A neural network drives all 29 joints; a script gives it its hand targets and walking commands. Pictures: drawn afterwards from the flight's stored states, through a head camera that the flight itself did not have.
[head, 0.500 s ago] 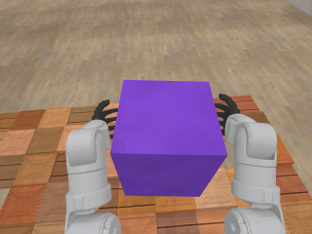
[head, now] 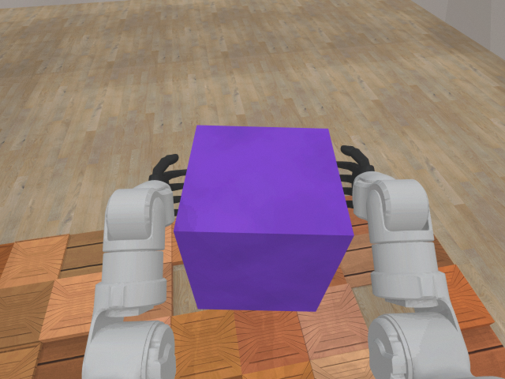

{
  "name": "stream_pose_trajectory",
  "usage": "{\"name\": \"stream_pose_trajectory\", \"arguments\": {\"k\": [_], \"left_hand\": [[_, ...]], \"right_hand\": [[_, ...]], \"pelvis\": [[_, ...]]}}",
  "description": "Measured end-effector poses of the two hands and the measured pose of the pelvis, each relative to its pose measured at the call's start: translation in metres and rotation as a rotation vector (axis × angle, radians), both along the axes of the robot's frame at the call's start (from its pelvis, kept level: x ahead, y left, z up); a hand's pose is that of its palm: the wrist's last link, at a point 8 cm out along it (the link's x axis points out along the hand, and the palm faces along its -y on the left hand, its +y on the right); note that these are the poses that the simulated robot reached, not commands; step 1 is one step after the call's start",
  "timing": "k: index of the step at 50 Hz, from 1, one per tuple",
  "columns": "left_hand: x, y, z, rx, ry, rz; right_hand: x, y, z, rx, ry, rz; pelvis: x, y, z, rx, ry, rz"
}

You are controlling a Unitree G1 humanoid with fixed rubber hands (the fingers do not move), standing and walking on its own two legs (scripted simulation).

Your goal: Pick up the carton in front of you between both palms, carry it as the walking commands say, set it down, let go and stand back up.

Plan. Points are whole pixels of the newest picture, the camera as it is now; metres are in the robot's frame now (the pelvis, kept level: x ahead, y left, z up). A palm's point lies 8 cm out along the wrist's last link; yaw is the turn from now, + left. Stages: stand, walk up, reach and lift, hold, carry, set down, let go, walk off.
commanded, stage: carry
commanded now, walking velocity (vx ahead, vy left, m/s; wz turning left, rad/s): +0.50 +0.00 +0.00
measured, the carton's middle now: (259, 223) +0.37 -0.01 +0.05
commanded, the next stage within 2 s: none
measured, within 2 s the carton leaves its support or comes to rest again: neither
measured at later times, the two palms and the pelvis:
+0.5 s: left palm (166, 67) +0.68 +0.15 +0.17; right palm (306, 50) +0.72 -0.14 +0.18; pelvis +0.32 -0.03 +0.03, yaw +2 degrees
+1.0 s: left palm (163, 31) +1.00 +0.21 +0.12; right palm (268, 24) +1.00 -0.10 +0.13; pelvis +0.62 +0.05 -0.01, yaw +2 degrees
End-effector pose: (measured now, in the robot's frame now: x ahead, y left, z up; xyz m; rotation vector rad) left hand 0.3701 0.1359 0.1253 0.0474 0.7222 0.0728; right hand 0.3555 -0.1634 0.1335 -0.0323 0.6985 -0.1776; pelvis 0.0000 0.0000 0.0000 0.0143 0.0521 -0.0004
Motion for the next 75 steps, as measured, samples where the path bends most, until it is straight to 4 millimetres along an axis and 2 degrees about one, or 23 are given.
{"name": "stream_pose_trajectory", "arguments": {"k": [3, 6, 12, 17, 21, 25, 31, 36, 39, 41, 47, 53, 57, 62, 65, 68, 75], "left_hand": [[0.040, -0.002, 0.012, -0.003, 0.002, -0.009], [0.082, -0.002, 0.029, -0.019, -0.040, 0.002], [0.169, -0.001, 0.056, -0.043, -0.084, 0.042], [0.242, -0.002, 0.057, -0.007, -0.063, 0.078], [0.279, 0.005, 0.044, 0.024, 0.024, 0.115], [0.315, 0.017, 0.045, 0.009, 0.043, 0.162], [0.389, 0.034, 0.069, -0.016, -0.057, 0.193], [0.462, 0.051, 0.077, -0.027, -0.108, 0.168], [0.509, 0.064, 0.068, -0.026, -0.123, 0.135], [0.536, 0.071, 0.055, -0.031, -0.101, 0.115], [0.598, 0.072, 0.012, -0.031, 0.064, 0.079], [0.663, 0.065, -0.016, -0.036, 0.094, 0.076], [0.714, 0.058, -0.027, -0.037, 0.078, 0.083], [0.782, 0.055, -0.032, 0.002, 0.029, 0.114], [0.807, 0.061, -0.034, 0.014, 0.047, 0.142], [0.829, 0.068, -0.027, 0.007, 0.062, 0.166], [0.909, 0.080, 0.021, 0.001, -0.024, 0.185]], "right_hand": [[0.035, -0.003, 0.009, 0.017, 0.001, -0.020], [0.076, -0.002, 0.027, 0.028, -0.043, -0.029], [0.171, -0.001, 0.056, 0.041, -0.088, -0.015], [0.259, -0.003, 0.052, 0.050, -0.065, 0.033], [0.314, 0.005, 0.040, 0.070, 0.024, 0.074], [0.362, 0.019, 0.043, 0.080, 0.044, 0.099], [0.438, 0.035, 0.066, 0.104, -0.054, 0.097], [0.503, 0.052, 0.077, 0.085, -0.107, 0.081], [0.543, 0.065, 0.073, 0.054, -0.124, 0.071], [0.565, 0.071, 0.062, 0.026, -0.103, 0.066], [0.612, 0.071, 0.013, 0.020, 0.062, 0.025], [0.671, 0.064, -0.018, 0.036, 0.091, 0.000], [0.723, 0.057, -0.031, 0.039, 0.075, 0.003], [0.806, 0.054, -0.042, 0.058, 0.029, 0.056], [0.845, 0.061, -0.042, 0.062, 0.047, 0.093], [0.876, 0.069, -0.031, 0.059, 0.063, 0.115], [0.955, 0.081, 0.013, 0.077, -0.022, 0.118]], "pelvis": [[0.033, 0.005, 0.008, -0.014, 0.010, -0.002], [0.068, 0.006, 0.012, -0.021, 0.021, -0.002], [0.156, -0.004, 0.015, -0.029, 0.043, 0.008], [0.236, -0.020, 0.005, -0.045, 0.027, 0.020], [0.279, -0.026, 0.018, -0.038, 0.028, 0.026], [0.320, -0.027, 0.034, -0.022, 0.037, 0.035], [0.389, -0.014, 0.041, -0.013, 0.053, 0.035], [0.463, 0.008, 0.025, -0.044, 0.046, 0.028], [0.511, 0.025, 0.000, -0.057, 0.025, 0.012], [0.533, 0.032, -0.011, -0.041, 0.022, 0.013], [0.593, 0.045, -0.008, -0.052, 0.031, 0.026], [0.662, 0.047, -0.008, -0.046, 0.039, 0.039], [0.719, 0.042, -0.010, -0.040, 0.043, 0.047], [0.794, 0.030, -0.018, -0.047, 0.020, 0.040], [0.826, 0.025, -0.008, -0.038, 0.014, 0.037], [0.857, 0.021, 0.008, -0.022, 0.017, 0.041], [0.932, 0.029, 0.030, -0.008, 0.034, 0.045]]}}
